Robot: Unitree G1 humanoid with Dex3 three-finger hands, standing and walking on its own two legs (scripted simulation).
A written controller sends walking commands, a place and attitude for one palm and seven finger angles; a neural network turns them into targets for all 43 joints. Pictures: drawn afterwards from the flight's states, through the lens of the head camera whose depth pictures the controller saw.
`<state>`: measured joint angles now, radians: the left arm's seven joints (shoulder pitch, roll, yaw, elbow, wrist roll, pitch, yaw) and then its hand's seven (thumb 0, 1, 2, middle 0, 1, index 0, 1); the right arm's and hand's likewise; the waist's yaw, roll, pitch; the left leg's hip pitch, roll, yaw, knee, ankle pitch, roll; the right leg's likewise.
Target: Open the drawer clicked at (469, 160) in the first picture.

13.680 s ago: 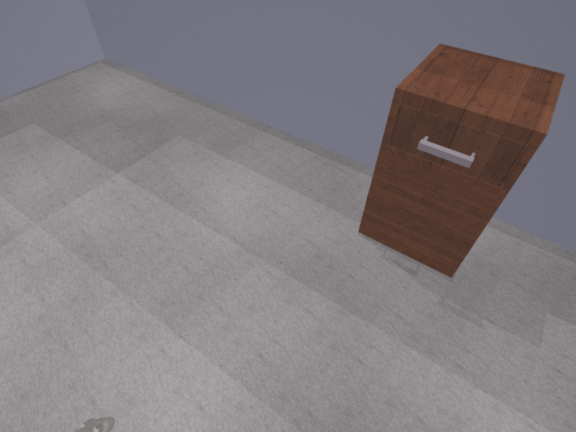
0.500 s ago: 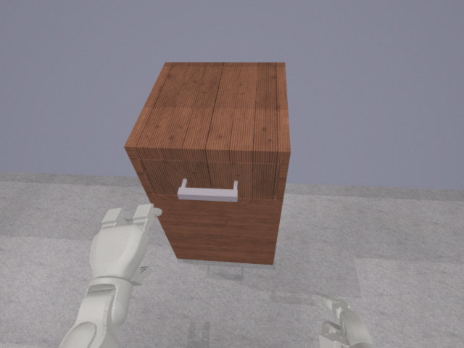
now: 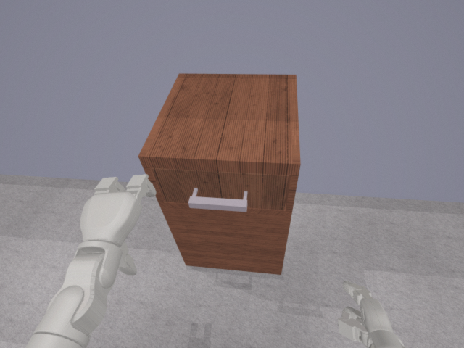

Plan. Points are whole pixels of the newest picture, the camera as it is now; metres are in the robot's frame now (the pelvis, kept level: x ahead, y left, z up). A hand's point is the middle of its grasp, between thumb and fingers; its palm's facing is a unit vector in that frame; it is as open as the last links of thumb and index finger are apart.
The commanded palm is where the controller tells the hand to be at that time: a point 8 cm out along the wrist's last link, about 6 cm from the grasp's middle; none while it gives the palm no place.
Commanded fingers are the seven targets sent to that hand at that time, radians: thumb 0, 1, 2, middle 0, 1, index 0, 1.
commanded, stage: raise the hand with hooked fingers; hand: left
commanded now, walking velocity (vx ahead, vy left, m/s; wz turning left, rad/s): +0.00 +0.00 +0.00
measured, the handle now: (219, 198) +0.54 +0.13 -0.18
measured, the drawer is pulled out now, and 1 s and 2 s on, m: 0.00 0.00 0.00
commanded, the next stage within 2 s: move the hooked fingers above the handle in 0.56 s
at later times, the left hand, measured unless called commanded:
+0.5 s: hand (123, 216) +0.31 +0.24 +0.07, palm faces +0.00 -0.09 -1.00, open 13.8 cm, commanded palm +0.28 +0.25 +0.13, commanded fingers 0.00 -0.50 0.30 -0.30 -1.20 -0.30 -1.20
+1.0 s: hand (152, 214) +0.34 +0.21 +0.03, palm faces -0.01 -0.09 -1.00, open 13.8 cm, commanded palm +0.32 +0.22 +0.08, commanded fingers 0.00 -0.50 0.30 -0.30 -1.20 -0.30 -1.20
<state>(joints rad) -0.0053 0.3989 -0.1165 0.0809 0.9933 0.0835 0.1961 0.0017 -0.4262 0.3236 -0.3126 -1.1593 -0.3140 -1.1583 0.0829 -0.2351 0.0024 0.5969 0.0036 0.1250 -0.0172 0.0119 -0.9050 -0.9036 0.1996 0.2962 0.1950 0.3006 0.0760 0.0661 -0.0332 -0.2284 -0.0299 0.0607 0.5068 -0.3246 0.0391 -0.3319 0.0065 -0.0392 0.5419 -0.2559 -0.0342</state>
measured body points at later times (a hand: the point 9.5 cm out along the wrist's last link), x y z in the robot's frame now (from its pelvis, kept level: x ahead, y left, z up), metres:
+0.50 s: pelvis +0.01 +0.00 +0.01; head +0.05 -0.02 +0.45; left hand +0.30 +0.24 +0.12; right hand +0.19 -0.23 -0.11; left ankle -0.04 +0.09 -0.73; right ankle +0.02 -0.10 -0.73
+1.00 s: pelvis +0.00 +0.00 +0.00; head +0.05 -0.02 +0.44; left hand +0.33 +0.21 +0.08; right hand +0.18 -0.22 -0.12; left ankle -0.04 +0.09 -0.73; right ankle +0.02 -0.10 -0.73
